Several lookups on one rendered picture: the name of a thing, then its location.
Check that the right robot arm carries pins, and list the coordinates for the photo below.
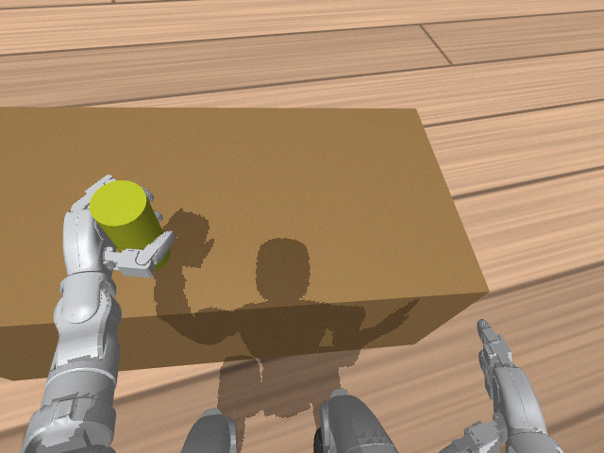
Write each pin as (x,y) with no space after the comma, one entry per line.
(531,442)

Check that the right robot hand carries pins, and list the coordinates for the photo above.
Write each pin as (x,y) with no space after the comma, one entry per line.
(516,407)

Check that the left robot hand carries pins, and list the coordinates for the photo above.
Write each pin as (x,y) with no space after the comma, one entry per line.
(86,246)

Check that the can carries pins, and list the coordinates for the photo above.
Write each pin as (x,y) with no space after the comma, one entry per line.
(123,211)

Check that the left robot arm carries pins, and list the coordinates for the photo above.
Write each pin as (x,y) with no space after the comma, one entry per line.
(76,413)

